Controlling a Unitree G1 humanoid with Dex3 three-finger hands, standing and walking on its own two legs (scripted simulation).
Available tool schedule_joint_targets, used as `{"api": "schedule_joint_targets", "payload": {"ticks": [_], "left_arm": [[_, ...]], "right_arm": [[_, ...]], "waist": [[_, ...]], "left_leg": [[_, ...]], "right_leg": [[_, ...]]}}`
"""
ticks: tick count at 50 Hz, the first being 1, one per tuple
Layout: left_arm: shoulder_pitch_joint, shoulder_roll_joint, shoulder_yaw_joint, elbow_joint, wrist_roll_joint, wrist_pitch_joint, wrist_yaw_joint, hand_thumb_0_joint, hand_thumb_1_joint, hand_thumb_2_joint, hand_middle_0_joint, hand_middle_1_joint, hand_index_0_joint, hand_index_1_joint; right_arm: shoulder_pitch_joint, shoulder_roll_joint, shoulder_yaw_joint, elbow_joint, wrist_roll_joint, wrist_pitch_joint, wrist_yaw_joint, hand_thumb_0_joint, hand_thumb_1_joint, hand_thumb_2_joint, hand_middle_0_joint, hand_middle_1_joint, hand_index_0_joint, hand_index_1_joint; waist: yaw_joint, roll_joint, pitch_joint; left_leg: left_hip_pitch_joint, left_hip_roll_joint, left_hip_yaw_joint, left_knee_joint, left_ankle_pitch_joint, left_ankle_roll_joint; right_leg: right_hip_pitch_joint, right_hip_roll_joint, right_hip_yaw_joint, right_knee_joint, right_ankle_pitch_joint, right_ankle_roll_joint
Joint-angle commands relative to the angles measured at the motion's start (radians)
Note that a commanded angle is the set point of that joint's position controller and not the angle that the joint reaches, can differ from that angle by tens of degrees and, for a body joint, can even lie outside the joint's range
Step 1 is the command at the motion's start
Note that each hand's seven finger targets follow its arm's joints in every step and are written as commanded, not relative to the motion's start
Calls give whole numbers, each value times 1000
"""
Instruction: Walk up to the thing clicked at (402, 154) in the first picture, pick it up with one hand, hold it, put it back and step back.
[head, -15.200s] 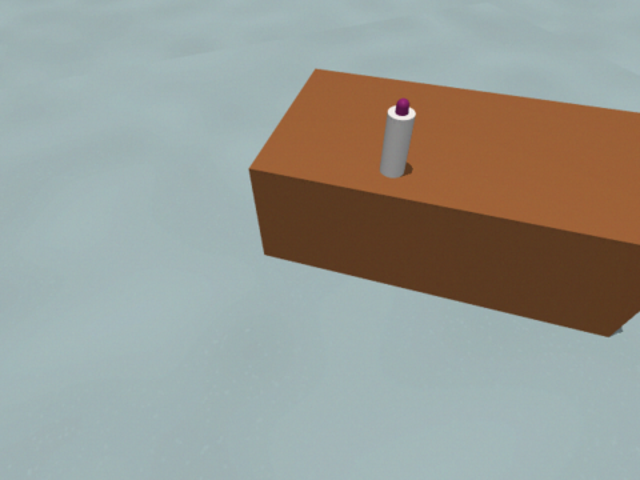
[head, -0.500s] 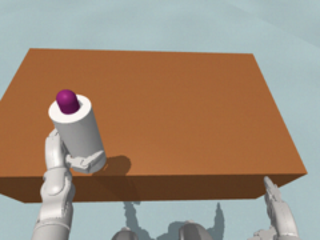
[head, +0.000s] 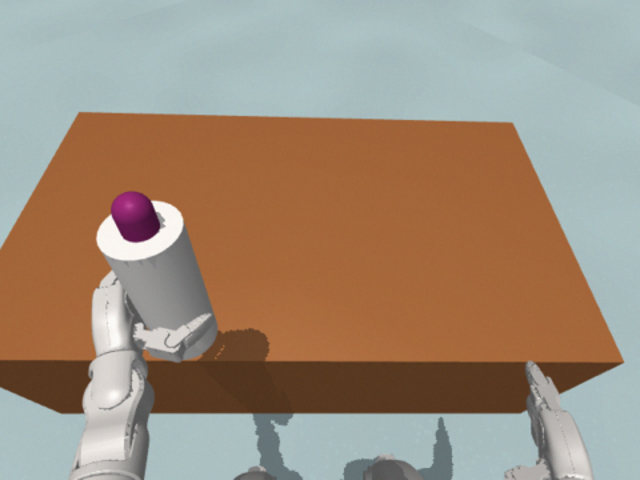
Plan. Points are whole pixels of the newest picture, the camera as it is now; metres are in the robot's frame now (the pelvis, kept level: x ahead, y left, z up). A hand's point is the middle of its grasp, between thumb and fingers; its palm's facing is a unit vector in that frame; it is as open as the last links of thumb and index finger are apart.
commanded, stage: hold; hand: left
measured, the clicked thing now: (163, 278) +0.34 +0.18 +0.08
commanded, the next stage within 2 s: none
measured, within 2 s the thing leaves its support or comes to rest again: neither
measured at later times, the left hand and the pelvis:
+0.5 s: hand (168, 307) +0.31 +0.18 +0.05, palm faces +0.23 -0.97 -0.03, open 11.0 cm; pelvis +0.00 +0.00 +0.01, yaw +0 degrees
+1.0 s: hand (171, 309) +0.31 +0.18 +0.05, palm faces +0.24 -0.97 -0.03, open 11.0 cm; pelvis +0.00 -0.01 +0.01, yaw +0 degrees
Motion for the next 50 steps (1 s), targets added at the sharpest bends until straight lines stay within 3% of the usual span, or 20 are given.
{"api": "schedule_joint_targets", "payload": {"ticks": [1,3,7,10,12,16,18,21,24,25,27,30,34,37,40,41,43,45,46,50], "left_arm": [[-375,146,63,-413,-28,-139,-2,0,71,1232,-1232,-1375,-1255,-1379],[-383,159,63,-449,-26,-136,-5,0,64,1239,-1232,-1379,-1255,-1384],[-329,104,31,-424,-32,-111,1,0,51,1250,-1237,-1394,-1264,-1396],[-371,175,72,-493,-23,-114,7,0,68,1248,-1231,-1386,-1255,-1390],[-353,134,37,-511,-23,-106,6,0,63,1245,-1236,-1392,-1262,-1394],[-309,107,33,-480,-39,-91,0,0,81,1261,-1245,-1403,-1270,-1406],[-365,157,62,-569,-32,-97,7,0,87,1262,-1245,-1403,-1269,-1407],[-307,106,30,-507,-36,-75,5,0,50,1264,-1243,-1408,-1269,-1411],[-357,146,49,-553,-33,-73,10,0,74,1264,-1237,-1404,-1262,-1408],[-332,135,41,-531,-28,-69,7,0,88,1267,-1240,-1409,-1266,-1412],[-340,138,52,-521,-31,-65,9,0,74,1273,-1243,-1410,-1268,-1414],[-321,95,19,-448,-36,-57,1,0,93,1282,-1253,-1421,-1281,-1424],[-386,146,61,-499,-34,-72,3,0,63,1273,-1248,-1412,-1274,-1415],[-346,143,76,-479,-44,-77,0,0,36,1280,-1256,-1427,-1283,-1431],[-342,142,70,-531,-39,-89,1,0,52,1283,-1247,-1419,-1272,-1424],[-322,113,44,-490,-40,-85,-3,0,42,1276,-1244,-1419,-1270,-1423],[-293,102,49,-439,-37,-80,-2,0,45,1271,-1231,-1402,-1255,-1409],[-347,157,82,-491,-31,-95,3,0,59,1277,-1224,-1404,-1249,-1409],[-341,134,58,-473,-25,-95,1,0,48,1264,-1222,-1398,-1248,-1401],[-370,143,71,-462,-34,-110,-4,0,47,1284,-1234,-1415,-1261,-1418]], "right_arm": [[10,-144,-84,-167,2,-56,-11,0,549,-50,49,50,49,50],[16,-129,-71,-140,2,-53,-10,0,550,-50,49,50,49,50],[-20,-133,-75,-136,2,-60,-12,0,554,-49,49,50,49,50],[-23,-150,-91,-116,5,-60,-17,0,551,-50,49,50,49,50],[-18,-125,-67,-121,4,-62,-14,0,551,-50,49,50,49,50],[-28,-126,-71,-105,6,-68,-20,0,551,-50,49,50,49,50],[-15,-120,-69,-101,7,-70,-23,0,552,-51,49,50,49,50],[-55,-115,-60,-104,7,-79,-26,0,552,-50,49,50,49,50],[-40,-126,-72,-75,9,-80,-30,0,553,-51,49,50,49,50],[-33,-100,-49,-68,7,-82,-29,0,550,-51,49,50,49,50],[-52,-118,-68,-66,8,-86,-31,0,553,-51,49,50,49,50],[-59,-124,-70,-52,7,-94,-28,0,554,-50,49,50,49,50],[-41,-115,-63,-41,4,-96,-30,0,553,-50,49,50,49,50],[-64,-123,-71,-24,4,-102,-29,0,547,-52,49,50,49,50],[-59,-99,-54,-36,3,-103,-29,0,544,-53,49,50,49,50],[-69,-106,-61,-21,2,-104,-30,0,544,-53,49,50,49,50],[-106,-112,-59,-45,4,-107,-30,0,547,-53,48,50,49,50],[-87,-117,-69,-9,1,-105,-30,0,548,-53,49,50,49,50],[-84,-108,-59,-36,1,-106,-27,0,549,-52,49,50,49,50],[-83,-111,-62,-17,2,-112,-23,0,554,-51,48,50,49,50]], "waist": [[4,85,-395],[5,100,-393],[7,70,-349],[17,102,-361],[14,93,-361],[12,71,-339],[14,79,-353],[14,60,-314],[11,91,-314],[14,77,-318],[16,70,-319],[10,67,-288],[12,57,-342],[31,54,-310],[24,60,-375],[14,44,-319],[22,27,-316],[26,81,-321],[11,58,-318],[19,85,-300]], "left_leg": [[204,-10,-20,-143,389,-21],[201,-14,-15,-139,390,-18],[190,-10,-20,-160,363,-20],[206,-11,-21,-173,338,-23],[213,-9,-24,-176,352,-24],[200,-12,-18,-176,346,-19],[214,-16,-12,-180,317,-15],[206,-16,-10,-187,303,-13],[215,-16,-9,-196,291,-13],[213,-16,-10,-192,294,-13],[217,-12,-15,-200,315,-17],[219,-8,-20,-210,319,-22],[234,-15,-9,-186,342,-11],[213,-19,-5,-194,329,-11],[239,-19,1,-176,365,-7],[219,-21,2,-182,338,-6],[208,-19,0,-188,314,-4],[217,-16,-4,-197,320,-13],[224,-11,-10,-200,321,-14],[213,-13,-12,-207,308,-18]], "right_leg": [[206,34,-15,-84,341,-40],[215,32,-10,-89,354,-37],[207,33,-16,-101,321,-39],[211,34,-17,-105,293,-41],[217,35,-19,-106,305,-41],[234,35,-18,-122,311,-37],[238,32,-14,-131,295,-34],[240,32,-14,-148,285,-31],[240,30,-10,-153,280,-32],[240,29,-12,-151,279,-32],[244,30,-15,-146,289,-35],[228,32,-22,-147,280,-37],[267,27,-10,-156,326,-30],[277,26,-10,-162,310,-30],[299,25,-4,-160,364,-26],[282,26,-5,-166,341,-24],[282,25,-5,-172,317,-26],[263,27,-7,-162,304,-33],[256,31,-14,-159,298,-33],[247,31,-15,-156,278,-36]]}}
